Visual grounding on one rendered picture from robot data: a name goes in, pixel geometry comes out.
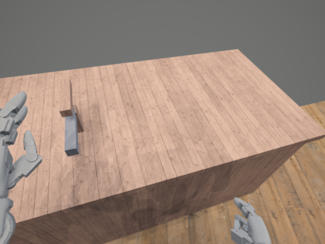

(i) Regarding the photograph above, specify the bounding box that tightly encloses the robot right hand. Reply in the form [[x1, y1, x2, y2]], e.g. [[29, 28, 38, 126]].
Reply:
[[231, 197, 271, 244]]

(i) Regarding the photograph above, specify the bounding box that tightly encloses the robot left hand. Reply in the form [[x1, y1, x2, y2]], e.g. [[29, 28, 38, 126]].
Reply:
[[0, 91, 42, 198]]

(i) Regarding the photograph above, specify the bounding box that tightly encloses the tap lever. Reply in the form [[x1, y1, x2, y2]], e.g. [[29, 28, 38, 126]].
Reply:
[[64, 109, 79, 157]]

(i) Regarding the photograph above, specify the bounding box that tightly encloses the left robot forearm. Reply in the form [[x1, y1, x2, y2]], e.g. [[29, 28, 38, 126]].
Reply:
[[0, 198, 16, 244]]

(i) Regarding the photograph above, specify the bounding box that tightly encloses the counter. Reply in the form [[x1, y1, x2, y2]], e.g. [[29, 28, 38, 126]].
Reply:
[[0, 49, 325, 244]]

